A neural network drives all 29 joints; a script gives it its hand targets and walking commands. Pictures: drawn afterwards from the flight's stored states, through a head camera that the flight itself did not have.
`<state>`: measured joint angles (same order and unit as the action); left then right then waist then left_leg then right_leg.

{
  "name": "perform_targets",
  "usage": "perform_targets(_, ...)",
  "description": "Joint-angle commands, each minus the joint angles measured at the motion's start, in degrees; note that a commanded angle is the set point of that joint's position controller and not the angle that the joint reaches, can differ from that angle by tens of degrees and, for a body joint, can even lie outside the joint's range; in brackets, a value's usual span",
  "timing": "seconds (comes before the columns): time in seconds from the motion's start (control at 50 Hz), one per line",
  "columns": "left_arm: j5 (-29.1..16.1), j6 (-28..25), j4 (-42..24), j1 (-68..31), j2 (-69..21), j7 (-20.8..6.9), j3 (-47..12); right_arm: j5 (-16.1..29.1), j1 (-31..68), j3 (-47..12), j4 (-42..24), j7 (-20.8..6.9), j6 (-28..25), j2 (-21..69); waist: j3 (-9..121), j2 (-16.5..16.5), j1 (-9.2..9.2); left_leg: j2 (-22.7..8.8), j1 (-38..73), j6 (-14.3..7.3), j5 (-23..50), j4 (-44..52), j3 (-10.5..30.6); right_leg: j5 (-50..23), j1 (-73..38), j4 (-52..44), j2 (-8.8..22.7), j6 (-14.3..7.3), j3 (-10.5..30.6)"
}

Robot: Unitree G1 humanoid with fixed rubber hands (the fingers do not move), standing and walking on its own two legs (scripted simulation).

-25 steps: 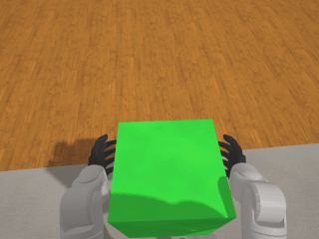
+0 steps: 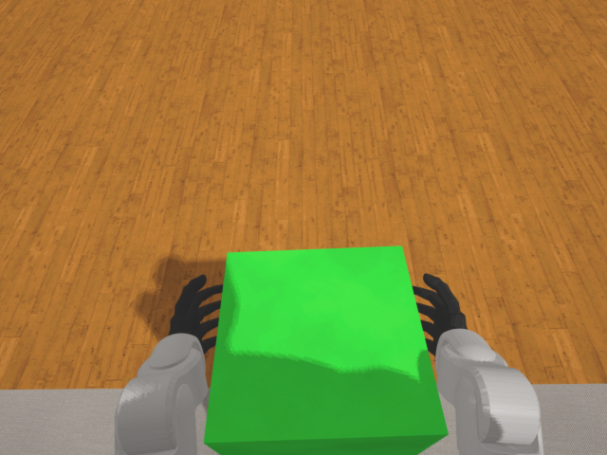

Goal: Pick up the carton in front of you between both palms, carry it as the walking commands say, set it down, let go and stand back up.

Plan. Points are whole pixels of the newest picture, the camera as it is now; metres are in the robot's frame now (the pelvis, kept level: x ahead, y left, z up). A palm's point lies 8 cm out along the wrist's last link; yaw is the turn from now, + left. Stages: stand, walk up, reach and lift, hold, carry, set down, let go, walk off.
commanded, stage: carry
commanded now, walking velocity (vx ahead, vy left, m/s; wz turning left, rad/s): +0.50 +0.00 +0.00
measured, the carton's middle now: (318, 368) +0.23 +0.00 +0.01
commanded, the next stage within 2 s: none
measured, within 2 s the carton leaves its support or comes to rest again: neither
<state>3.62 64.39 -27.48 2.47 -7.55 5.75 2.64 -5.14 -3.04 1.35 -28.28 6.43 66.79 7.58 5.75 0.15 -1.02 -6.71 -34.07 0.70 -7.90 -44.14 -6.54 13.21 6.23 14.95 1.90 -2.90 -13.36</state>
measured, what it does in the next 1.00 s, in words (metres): walks ahead: left foot, then right foot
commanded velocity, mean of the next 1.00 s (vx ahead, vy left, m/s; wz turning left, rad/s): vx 0.50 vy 0.00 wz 0.00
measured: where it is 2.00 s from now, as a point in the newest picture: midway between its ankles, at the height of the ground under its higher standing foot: (312, 187)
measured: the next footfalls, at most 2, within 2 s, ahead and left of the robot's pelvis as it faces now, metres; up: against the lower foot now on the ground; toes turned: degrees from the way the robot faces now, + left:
left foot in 0.18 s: +0.32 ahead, +0.12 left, +0.00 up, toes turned +9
right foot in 0.64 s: +0.61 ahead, -0.08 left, +0.02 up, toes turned -8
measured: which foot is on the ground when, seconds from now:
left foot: up 0.00-0.16, down 0.18-0.70, up 0.72-0.98, down 1.00-1.00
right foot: down 0.00-0.22, up 0.24-0.62, down 0.64-1.00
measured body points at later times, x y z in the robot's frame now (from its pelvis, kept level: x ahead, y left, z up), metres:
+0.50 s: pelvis +0.32 +0.05 -0.01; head +0.37 +0.07 +0.44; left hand +0.70 +0.18 +0.13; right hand +0.67 -0.12 +0.14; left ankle +0.28 +0.11 -0.75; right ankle +0.38 -0.10 -0.67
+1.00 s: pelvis +0.67 +0.02 +0.00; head +0.75 +0.03 +0.44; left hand +1.04 +0.19 +0.13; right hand +1.04 -0.11 +0.12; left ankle +0.79 +0.12 -0.70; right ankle +0.57 -0.07 -0.73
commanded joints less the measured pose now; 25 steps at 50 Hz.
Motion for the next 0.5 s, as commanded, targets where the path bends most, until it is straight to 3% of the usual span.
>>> perform_targets(0.0, -18.8, 1.2, -5.4, -22.4, -47.3, -11.2, -39.3, 18.7, 26.2, -39.9, -7.3, -9.5, -1.2, 48.2, 5.1, 7.6, 0.38, 1.1, -1.9, 0.0, 4.5, 7.1, -2.9, -14.3, -7.7, -5.9, 12.3, -3.9, 6.8)
perform_targets(0.1, -19.6, 4.1, -6.9, -31.2, -38.3, -7.8, -36.5, 21.5, 36.1, -37.4, -10.4, -7.5, 1.9, 38.1, 0.3, 9.1, -0.25, 2.3, 1.8, -2.5, 5.4, 11.6, -4.8, -16.4, -8.1, -2.5, 12.4, -3.5, 5.2)
perform_targets(0.12, -19.7, 4.8, -6.5, -33.6, -36.1, -6.9, -35.8, 21.7, 38.0, -36.1, -9.8, -6.9, 2.7, 35.6, 1.4, 8.9, 0.26, 3.4, 5.5, -3.3, 3.2, 11.7, -6.0, -21.5, -8.1, 1.4, 12.1, -3.3, 4.2)
perform_targets(0.14, -19.7, 5.6, -5.8, -36.4, -34.1, -6.0, -35.2, 21.6, 39.4, -34.4, -8.0, -6.2, 3.4, 33.4, 3.9, 7.7, 1.99, 5.6, 13.3, -3.8, 1.9, 13.5, -8.1, -26.5, -6.3, 8.6, 10.8, -2.3, 1.8)
perform_targets(0.16, -19.4, 6.4, -5.1, -38.7, -31.8, -5.0, -34.3, 21.2, 39.9, -32.6, -5.7, -5.4, 4.0, 31.0, 8.2, 4.0, 3.92, 8.7, 24.3, -3.7, -1.8, 14.9, -10.1, -28.4, -3.1, 20.0, 7.6, -0.9, -0.6)
perform_targets(0.18, -19.0, 7.2, -4.2, -41.1, -29.1, -4.0, -33.1, 20.8, 41.4, -30.9, -4.0, -4.6, 4.7, 28.6, 12.7, -2.5, 5.37, 0.6, 34.9, -4.7, -10.1, 17.4, 2.2, -17.9, 5.4, 35.1, 5.5, 0.9, -0.1)
perform_targets(0.2, -19.3, 8.2, -4.0, -43.5, -29.3, -3.2, -32.6, 20.4, 44.2, -29.3, -2.7, -3.8, 4.9, 26.1, 18.5, -19.1, 5.08, -14.3, 46.4, -13.1, -20.7, 25.5, 31.9, 0.8, 22.8, 53.0, -2.7, 3.5, 2.8)
perform_targets(0.22, -19.9, 8.5, -3.4, -47.1, -29.5, -2.5, -32.0, 21.4, 46.8, -28.8, -2.7, -3.4, 5.5, 27.4, 17.2, -19.3, 4.25, -16.5, 46.5, -14.3, -14.3, 31.1, 38.8, 15.1, 31.2, 61.9, -3.7, 2.6, 10.3)
perform_targets(0.24, -20.5, 8.7, -2.0, -50.7, -31.0, -1.9, -31.2, 22.7, 51.5, -29.0, -3.0, -3.2, 5.7, 28.7, 17.1, -14.7, 3.79, -15.5, 44.9, -13.7, -6.0, 28.2, 32.8, 13.0, 33.0, 65.8, -0.3, 0.7, 13.7)
perform_targets(0.26, -20.7, 8.7, -0.7, -53.4, -32.7, -1.5, -30.7, 23.7, 55.3, -29.4, -2.6, -3.1, 5.6, 30.8, 17.3, -8.0, 3.92, -14.1, 42.5, -12.5, 0.9, 25.7, 26.9, 9.9, 33.3, 65.2, 1.9, -0.2, 14.1)
perform_targets(0.28, -20.3, 8.6, 1.2, -55.1, -34.4, -1.3, -30.0, 24.3, 58.7, -29.7, -1.7, -3.2, 5.4, 32.8, 16.3, -3.5, 3.83, -12.6, 38.7, -11.2, 5.3, 25.1, 22.0, 6.8, 33.1, 62.3, 3.3, -0.5, 14.3)
perform_targets(0.32, -19.3, 8.1, 4.0, -58.5, -36.2, -1.3, -29.1, 25.1, 64.0, -29.6, 0.0, -3.6, 4.9, 35.2, 17.7, -5.5, 2.91, -10.4, 36.4, -9.4, 5.7, 25.9, 15.4, 3.2, 31.4, 58.4, 3.8, -0.1, 13.0)
perform_targets(0.38, -17.8, 7.7, 8.2, -63.7, -36.7, -1.0, -27.9, 25.2, 69.7, -28.2, 4.1, -3.5, 4.5, 35.7, 17.8, -6.4, 2.62, -9.2, 38.0, -10.8, 9.9, 26.2, 10.8, 0.5, 35.2, 53.2, 3.4, 0.5, 11.3)
perform_targets(0.48, -17.2, 7.7, 15.5, -71.0, -37.0, -0.7, -25.1, 22.0, 74.5, -23.5, 12.9, -2.5, 4.6, 35.0, 15.4, -7.2, 3.81, -7.1, 41.3, -12.0, 16.3, 24.0, 5.5, -3.6, 40.3, 41.4, 2.9, 0.6, 7.9)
